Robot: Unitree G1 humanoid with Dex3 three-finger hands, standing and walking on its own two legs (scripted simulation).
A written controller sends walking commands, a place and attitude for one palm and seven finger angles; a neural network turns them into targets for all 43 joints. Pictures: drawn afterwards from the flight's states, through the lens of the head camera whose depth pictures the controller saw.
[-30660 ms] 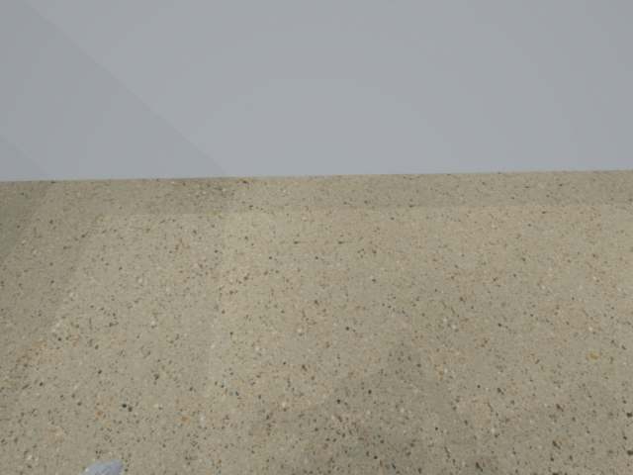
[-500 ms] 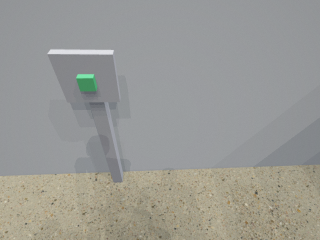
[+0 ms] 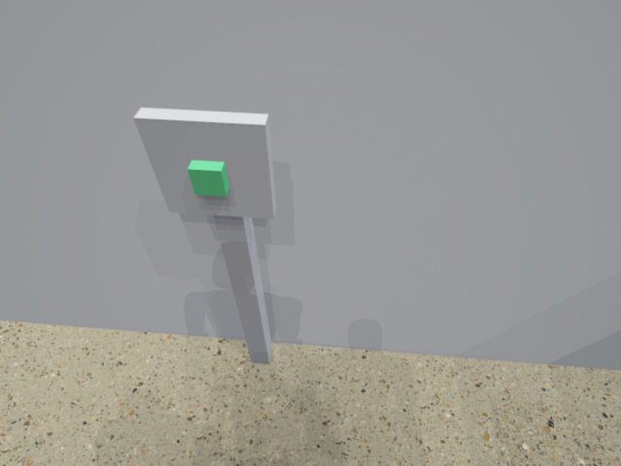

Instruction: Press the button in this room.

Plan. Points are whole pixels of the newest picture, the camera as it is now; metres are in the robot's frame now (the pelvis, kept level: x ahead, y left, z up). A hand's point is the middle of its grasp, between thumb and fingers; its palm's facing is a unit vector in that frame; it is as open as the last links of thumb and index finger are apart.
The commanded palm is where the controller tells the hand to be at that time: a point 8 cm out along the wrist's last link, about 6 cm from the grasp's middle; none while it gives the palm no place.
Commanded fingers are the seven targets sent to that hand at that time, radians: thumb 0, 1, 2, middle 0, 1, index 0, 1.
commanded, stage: come to a stop and stand still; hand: left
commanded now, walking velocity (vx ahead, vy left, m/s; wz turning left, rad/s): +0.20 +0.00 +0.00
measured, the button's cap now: (210, 177) +0.52 +0.21 +0.08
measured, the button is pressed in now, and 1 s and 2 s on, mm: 0 0 0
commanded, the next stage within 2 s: look again from close up in 1.50 s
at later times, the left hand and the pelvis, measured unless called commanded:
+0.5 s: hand out of the picture +0.05 +0.21 -0.18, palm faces +0.03 -0.98 -0.22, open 7.4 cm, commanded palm none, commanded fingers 0.00 0.90 0.90 -0.20 -0.30 -0.20 -0.30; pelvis +0.02 +0.02 +0.00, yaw -3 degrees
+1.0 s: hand out of the picture -0.01 +0.17 -0.18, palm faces +0.02 -0.98 -0.18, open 7.4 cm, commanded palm none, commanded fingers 0.00 0.90 0.90 -0.20 -0.30 -0.20 -0.30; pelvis +0.01 +0.01 +0.00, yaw -1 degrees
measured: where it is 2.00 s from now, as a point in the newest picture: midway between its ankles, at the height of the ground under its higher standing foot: outside the picture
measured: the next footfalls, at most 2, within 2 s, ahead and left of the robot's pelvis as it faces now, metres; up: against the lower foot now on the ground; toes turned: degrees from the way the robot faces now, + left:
left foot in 0.18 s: +0.17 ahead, +0.14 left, +0.00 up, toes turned +5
right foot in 0.58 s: +0.03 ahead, -0.11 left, +0.00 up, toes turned -6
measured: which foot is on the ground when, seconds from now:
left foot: up 0.00-0.16, down 0.18-0.58, up 0.60-0.96, down 0.98-1.00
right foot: down 0.00-0.20, up 0.22-0.56, down 0.58-1.00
